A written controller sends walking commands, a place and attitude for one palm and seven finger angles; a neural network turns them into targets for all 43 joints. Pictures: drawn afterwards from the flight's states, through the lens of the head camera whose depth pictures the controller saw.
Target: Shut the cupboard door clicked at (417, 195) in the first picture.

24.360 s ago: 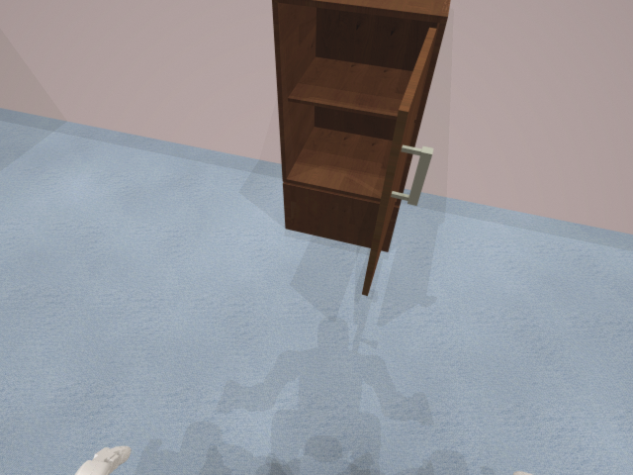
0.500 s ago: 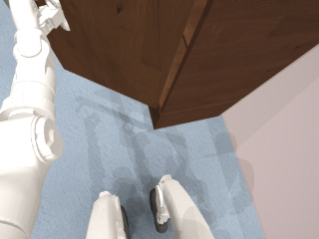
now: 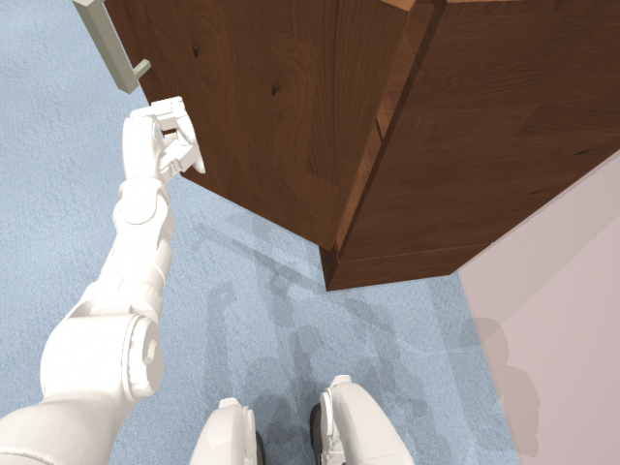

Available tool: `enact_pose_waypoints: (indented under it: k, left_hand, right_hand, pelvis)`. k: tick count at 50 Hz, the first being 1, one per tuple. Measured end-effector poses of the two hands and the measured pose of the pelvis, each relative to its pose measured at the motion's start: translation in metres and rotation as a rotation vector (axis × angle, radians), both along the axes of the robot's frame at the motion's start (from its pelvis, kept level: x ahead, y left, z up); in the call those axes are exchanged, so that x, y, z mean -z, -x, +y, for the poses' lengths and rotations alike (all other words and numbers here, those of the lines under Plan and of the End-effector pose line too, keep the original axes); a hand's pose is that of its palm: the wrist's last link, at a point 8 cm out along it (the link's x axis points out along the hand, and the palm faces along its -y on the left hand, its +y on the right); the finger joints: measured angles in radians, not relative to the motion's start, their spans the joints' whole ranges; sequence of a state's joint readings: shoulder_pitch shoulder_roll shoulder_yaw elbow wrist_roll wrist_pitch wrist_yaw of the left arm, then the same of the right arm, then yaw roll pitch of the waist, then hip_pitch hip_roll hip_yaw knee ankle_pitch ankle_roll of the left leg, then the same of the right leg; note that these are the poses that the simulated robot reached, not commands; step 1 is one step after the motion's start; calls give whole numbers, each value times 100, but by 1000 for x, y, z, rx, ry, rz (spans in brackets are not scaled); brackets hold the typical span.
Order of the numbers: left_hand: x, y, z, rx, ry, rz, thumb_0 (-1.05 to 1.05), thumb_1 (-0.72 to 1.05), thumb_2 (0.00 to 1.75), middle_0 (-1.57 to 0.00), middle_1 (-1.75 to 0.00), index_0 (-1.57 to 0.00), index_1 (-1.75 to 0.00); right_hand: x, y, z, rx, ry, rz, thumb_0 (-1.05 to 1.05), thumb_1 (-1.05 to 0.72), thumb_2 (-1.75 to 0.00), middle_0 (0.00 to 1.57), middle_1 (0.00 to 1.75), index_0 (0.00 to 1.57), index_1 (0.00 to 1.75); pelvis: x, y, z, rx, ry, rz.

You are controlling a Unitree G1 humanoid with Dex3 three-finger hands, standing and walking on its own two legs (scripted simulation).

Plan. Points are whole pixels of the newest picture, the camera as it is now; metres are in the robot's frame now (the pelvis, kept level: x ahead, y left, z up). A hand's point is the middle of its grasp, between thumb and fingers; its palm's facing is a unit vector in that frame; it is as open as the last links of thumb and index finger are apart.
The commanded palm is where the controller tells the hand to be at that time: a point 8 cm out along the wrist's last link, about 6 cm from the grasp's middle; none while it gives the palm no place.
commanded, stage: pull the fist back off the door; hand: left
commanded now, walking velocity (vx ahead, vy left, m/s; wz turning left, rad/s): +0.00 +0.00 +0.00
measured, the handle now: (119, 39) +0.69 +0.19 +0.05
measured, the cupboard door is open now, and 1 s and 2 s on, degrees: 54 54 54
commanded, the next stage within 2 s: draw the hand back to the body in 0.16 s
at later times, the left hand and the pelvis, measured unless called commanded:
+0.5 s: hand (159, 163) +0.45 +0.12 +0.09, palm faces +0.02 -1.00 -0.09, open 3.1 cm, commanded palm +0.41 +0.17 +0.10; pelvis +0.00 +0.00 +0.02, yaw -1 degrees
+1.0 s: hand out of the picture +0.32 +0.21 +0.17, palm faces +0.16 -0.96 -0.21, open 3.2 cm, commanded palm +0.28 +0.26 +0.19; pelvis +0.03 +0.02 +0.09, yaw +1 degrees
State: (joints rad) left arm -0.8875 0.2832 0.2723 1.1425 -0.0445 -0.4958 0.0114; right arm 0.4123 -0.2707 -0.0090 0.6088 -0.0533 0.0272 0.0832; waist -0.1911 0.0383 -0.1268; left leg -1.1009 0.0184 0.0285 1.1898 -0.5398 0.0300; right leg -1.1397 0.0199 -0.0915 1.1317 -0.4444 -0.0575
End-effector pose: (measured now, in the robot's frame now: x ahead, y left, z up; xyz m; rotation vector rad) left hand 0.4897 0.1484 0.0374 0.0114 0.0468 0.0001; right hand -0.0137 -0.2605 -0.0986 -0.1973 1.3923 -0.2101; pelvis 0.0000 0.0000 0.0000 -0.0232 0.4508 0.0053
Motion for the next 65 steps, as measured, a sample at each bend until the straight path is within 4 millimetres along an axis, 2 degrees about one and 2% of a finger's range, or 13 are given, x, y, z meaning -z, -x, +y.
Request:
enact_pose_waypoints:
  k: [5, 10, 15, 19, 24, 28, 33, 36, 40, 45, 53, 58, 65]
  left_hand:
    - [-8, 17, -8, 14, -15, -91, 2, 90, 91, -130, -150, -130, -150]
    - [-20, 19, -16, 26, -55, -84, 2, 89, 90, -131, -150, -130, -150]
    - [-20, 13, -15, -5, -37, -27, 1, 89, 90, -131, -150, -130, -150]
    - [-27, 16, -4, -32, -10, -86, 2, 89, 90, -130, -149, -130, -150]
    - [-49, 50, 21, -13, -72, -129, 2, 89, 90, -130, -149, -129, -150]
    - [-63, 87, 41, -23, -61, -56, 2, 89, 90, -130, -149, -129, -150]
    - [-86, 117, 59, -46, -16, -91, 2, 89, 90, -130, -150, -130, -150]
    - [-100, 127, 62, -14, -27, -140, 2, 89, 91, -130, -149, -130, -150]
    - [-108, 143, 66, 35, -37, -125, 1, 89, 91, -128, -147, -127, -147]
    - [-119, 171, 80, -37, -139, -42, 1, 89, 90, -120, -138, -119, -138]
    - [-156, 210, 126, -228, -230, -34, 2, 89, 90, -101, -117, -100, -118]
    - [-182, 230, 138, -279, -275, -67, 2, 89, 90, -88, -103, -87, -103]
    - [-196, 259, 157, -338, -329, -54, 1, 89, 90, -69, -82, -68, -82]
  right_hand:
    - [6, -30, -5, -29, 18, -73, 0, -91, -90, 20, 30, 20, 30]
    - [11, -51, -1, -37, 4, -137, 0, -91, -90, 20, 30, 20, 30]
    - [12, -54, 7, -37, -14, -166, 0, -91, -90, 20, 30, 20, 30]
    - [11, -46, 11, -16, -22, -157, 0, -91, -90, 20, 30, 20, 30]
    - [1, -40, 15, 30, -61, -152, 1, -91, -90, 20, 30, 20, 30]
    - [-19, -52, 17, 28, -70, -186, 1, -91, -90, 20, 30, 20, 30]
    - [-47, -87, 11, -32, -17, -298, 1, -91, -90, 20, 30, 20, 30]
    - [-62, -114, 7, -66, 15, -387, 1, -91, -90, 20, 30, 20, 30]
    - [-79, -149, 9, -89, 26, -508, 1, -91, -90, 20, 30, 20, 30]
    - [-101, -187, 26, -74, 19, -602, 1, -91, -90, 20, 30, 20, 30]
    - [-123, -230, 66, -163, -32, -674, 1, -91, -90, 20, 30, 20, 30]
    - [-126, -243, 86, -215, -75, -698, 1, -91, -90, 20, 30, 20, 30]
    - [-124, -242, 93, -232, -94, -674, 1, -91, -90, 20, 30, 20, 30]
  pelvis:
    - [2, 1, 1, -8, -1, -15]
    - [1, 3, 2, -10, -5, -39]
    - [1, 8, 1, -8, -10, -42]
    - [-1, 8, 0, 8, -17, -40]
    - [-17, 0, 1, 31, -23, -88]
    - [-38, -7, 1, 24, -21, -158]
    - [-55, -9, 1, -2, -14, -230]
    - [-59, -9, 3, -13, -9, -259]
    - [-64, -12, 8, -11, -8, -292]
    - [-77, -20, 13, 1, -18, -358]
    - [-94, -33, 20, -22, -14, -442]
    - [-100, -40, 26, -30, -14, -474]
    - [-103, -45, 29, -27, -13, -497]
